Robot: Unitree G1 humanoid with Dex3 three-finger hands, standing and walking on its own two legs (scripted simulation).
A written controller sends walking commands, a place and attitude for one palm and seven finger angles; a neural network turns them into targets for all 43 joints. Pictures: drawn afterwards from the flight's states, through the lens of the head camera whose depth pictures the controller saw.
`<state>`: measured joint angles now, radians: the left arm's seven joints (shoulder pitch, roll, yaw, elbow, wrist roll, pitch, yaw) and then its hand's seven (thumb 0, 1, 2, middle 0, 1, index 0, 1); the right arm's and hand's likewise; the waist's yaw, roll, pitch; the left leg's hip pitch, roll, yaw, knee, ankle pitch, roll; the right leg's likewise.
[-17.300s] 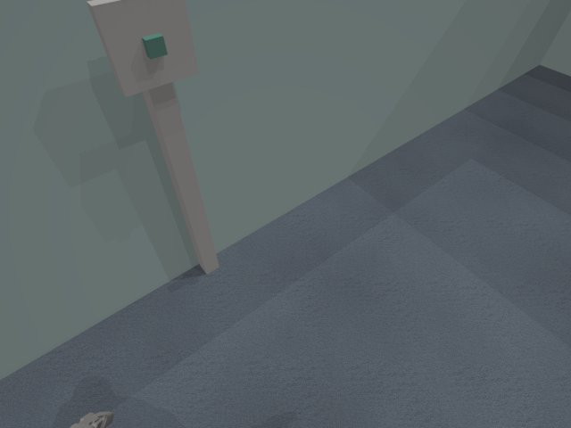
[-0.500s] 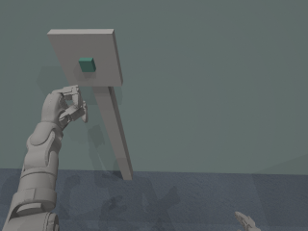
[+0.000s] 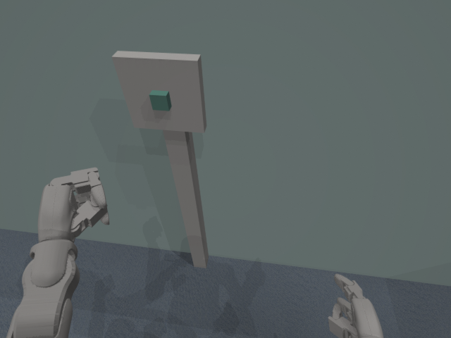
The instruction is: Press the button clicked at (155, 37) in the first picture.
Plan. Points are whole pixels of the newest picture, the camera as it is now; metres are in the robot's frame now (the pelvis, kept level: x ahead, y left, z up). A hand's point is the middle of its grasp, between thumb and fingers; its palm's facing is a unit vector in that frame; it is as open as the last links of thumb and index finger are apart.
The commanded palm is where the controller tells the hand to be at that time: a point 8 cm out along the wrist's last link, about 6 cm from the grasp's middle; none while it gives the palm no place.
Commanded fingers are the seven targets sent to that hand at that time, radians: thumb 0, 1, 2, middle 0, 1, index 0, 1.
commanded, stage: draw the hand back to the body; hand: left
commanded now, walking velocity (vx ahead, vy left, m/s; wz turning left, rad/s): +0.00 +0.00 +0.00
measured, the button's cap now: (161, 99) +0.54 +0.21 +0.15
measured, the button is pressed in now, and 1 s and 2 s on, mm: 0 0 0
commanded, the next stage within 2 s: step back with the hand held close in 0.72 s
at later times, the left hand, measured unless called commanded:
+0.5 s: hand (58, 241) +0.19 +0.25 +0.15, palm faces +0.42 -0.82 -0.40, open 3.1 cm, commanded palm +0.14 +0.29 +0.17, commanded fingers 0.00 0.90 0.90 -1.30 -1.50 -1.30 -1.50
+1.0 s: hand (46, 241) +0.18 +0.26 +0.16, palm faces +0.41 -0.81 -0.43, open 3.1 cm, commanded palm +0.12 +0.30 +0.17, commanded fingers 0.00 0.90 0.90 -1.30 -1.50 -1.30 -1.50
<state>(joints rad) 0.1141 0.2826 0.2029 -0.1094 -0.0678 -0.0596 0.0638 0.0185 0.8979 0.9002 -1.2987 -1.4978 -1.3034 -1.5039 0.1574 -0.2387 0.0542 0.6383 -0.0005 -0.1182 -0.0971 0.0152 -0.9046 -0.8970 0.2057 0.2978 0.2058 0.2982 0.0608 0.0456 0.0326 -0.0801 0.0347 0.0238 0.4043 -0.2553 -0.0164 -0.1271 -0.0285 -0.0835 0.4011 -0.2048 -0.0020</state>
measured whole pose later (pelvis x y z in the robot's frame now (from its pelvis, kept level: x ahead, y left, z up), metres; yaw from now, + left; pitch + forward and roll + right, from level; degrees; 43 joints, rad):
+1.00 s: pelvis -0.01 +0.01 +0.00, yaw +1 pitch -2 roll -1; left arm 0.53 0.34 0.34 -0.49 -0.03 -0.15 0.12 0.02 0.89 0.90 -1.30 -1.50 -1.31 -1.50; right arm 0.19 -0.22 0.04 0.58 -0.02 -0.05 -0.08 0.02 -0.90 -0.90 0.21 0.30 0.21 0.30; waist 0.02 0.05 0.01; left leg -0.16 0.03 0.01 0.45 -0.26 0.00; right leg -0.17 -0.04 -0.09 0.38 -0.18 0.02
